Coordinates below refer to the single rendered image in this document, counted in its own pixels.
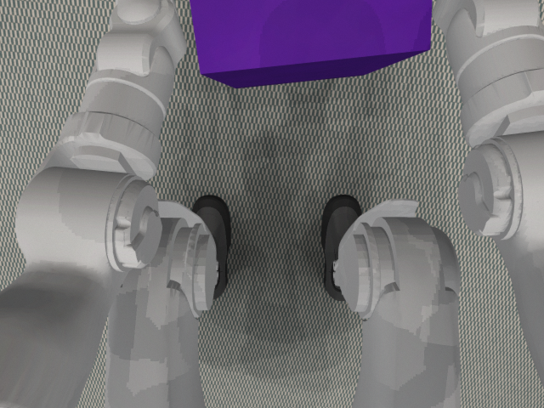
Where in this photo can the robot right shin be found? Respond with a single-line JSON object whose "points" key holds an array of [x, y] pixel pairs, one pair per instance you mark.
{"points": [[401, 207]]}

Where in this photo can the robot right forearm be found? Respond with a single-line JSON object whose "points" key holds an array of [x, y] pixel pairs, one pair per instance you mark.
{"points": [[496, 51]]}

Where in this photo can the robot left forearm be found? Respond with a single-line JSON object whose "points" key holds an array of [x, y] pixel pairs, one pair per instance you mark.
{"points": [[120, 119]]}

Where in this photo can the robot shin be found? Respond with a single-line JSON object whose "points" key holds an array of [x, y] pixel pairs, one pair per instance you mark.
{"points": [[174, 209], [401, 207]]}

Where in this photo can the robot left upper arm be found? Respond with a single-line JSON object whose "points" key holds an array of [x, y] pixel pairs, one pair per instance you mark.
{"points": [[81, 231]]}

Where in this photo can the carton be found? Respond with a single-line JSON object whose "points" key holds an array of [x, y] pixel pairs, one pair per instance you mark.
{"points": [[251, 43]]}

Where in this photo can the robot left shin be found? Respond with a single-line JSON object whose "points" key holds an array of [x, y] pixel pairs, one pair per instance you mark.
{"points": [[174, 209]]}

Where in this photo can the robot right upper arm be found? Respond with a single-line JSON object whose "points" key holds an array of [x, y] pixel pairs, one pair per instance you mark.
{"points": [[501, 195]]}

